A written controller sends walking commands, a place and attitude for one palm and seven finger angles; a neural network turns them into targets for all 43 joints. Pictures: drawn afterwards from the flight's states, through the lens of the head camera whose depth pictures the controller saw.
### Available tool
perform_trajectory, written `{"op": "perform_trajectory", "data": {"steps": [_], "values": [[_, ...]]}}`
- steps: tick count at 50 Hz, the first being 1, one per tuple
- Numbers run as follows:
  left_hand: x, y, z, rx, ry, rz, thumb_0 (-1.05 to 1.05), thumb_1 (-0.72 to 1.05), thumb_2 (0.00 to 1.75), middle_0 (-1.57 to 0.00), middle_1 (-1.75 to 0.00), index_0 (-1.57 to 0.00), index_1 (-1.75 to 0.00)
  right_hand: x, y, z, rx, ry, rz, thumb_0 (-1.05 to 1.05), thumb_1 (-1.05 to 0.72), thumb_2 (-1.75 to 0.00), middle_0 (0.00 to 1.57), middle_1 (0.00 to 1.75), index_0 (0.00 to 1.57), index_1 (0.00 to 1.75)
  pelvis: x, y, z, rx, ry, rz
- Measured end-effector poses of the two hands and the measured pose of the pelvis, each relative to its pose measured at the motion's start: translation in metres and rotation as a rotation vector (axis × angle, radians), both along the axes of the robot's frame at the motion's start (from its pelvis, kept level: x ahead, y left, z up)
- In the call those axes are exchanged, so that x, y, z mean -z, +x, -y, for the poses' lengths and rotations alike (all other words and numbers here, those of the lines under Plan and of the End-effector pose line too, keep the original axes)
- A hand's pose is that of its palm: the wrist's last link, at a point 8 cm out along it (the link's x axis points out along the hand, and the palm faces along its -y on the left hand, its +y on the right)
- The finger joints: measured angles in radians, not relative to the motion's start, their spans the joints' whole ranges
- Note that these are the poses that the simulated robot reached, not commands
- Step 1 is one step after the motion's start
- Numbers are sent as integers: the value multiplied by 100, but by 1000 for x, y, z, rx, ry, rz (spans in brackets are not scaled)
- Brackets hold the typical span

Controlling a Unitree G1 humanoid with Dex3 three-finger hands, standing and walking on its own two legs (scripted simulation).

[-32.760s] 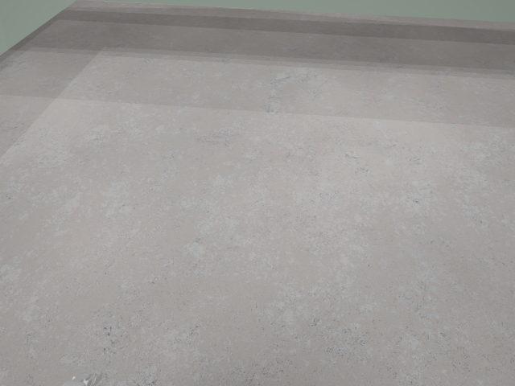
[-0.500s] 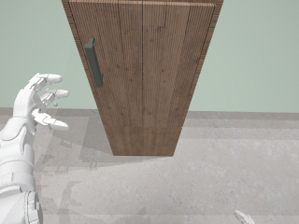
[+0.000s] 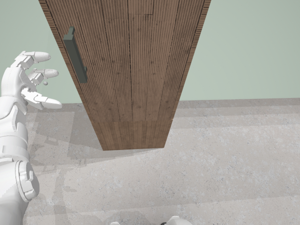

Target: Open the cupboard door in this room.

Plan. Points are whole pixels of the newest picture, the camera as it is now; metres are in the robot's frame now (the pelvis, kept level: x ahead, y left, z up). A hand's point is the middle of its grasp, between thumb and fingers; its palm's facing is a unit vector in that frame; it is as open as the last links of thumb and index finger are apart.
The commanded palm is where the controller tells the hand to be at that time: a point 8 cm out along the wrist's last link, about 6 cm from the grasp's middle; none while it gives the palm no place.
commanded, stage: move the hooked fingers beside the handle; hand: left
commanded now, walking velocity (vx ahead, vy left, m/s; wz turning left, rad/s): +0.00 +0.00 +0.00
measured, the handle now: (78, 56) +0.55 +0.19 +0.10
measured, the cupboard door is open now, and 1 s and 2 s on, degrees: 0 0 0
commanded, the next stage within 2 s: slide the fingers in behind the handle in 1.18 s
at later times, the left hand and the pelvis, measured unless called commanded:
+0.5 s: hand (53, 64) +0.52 +0.26 +0.10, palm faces +0.00 -1.00 +0.02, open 13.9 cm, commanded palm +0.50 +0.30 +0.10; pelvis +0.01 +0.01 -0.01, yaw -1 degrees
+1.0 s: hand (52, 70) +0.50 +0.26 +0.09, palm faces +0.02 -1.00 +0.02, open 14.0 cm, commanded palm +0.49 +0.30 +0.10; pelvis +0.02 +0.01 -0.01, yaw +0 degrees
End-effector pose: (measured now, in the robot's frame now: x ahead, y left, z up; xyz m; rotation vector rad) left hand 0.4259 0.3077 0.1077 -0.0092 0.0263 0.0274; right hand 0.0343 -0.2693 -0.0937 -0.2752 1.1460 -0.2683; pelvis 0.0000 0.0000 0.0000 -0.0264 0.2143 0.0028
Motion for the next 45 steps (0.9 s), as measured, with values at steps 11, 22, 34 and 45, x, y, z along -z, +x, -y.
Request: {"op": "perform_trajectory", "data": {"steps": [11, 22, 34, 45], "values": [[0, 34, 4, 17, -1, -16, -1, -51, 30, -30, -120, -30, -120, 3, -23, 1, 26, -20, -102, 1, -91, -89, 20, 30, 21, 30, 4, 0, -2, -7, -9, -47], [5, 72, 0, 17, 7, -36, -1, -50, 30, -30, -120, -30, -120, -1, -54, -4, 81, -34, -216, 1, -91, -89, 20, 30, 21, 30, 9, 4, -6, 4, -19, -109], [18, 75, -11, 20, -3, -39, -1, -50, 31, -32, -121, -33, -122, -4, -61, -16, 119, -6, -288, 1, -91, -89, 20, 30, 21, 30, 8, 17, -11, 20, -26, -129], [15, 60, -8, 15, -9, -22, -1, -50, 30, -30, -120, -30, -120, 2, -15, -18, 67, 10, -180, 1, -91, -89, 20, 30, 21, 30, 7, 22, -14, 6, -31, -98]]}}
